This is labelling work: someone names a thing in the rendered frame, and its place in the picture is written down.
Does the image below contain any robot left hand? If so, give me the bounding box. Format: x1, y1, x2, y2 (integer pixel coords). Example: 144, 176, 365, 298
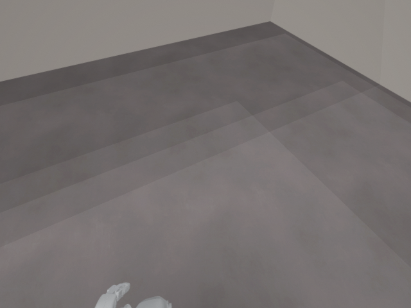
95, 282, 131, 308

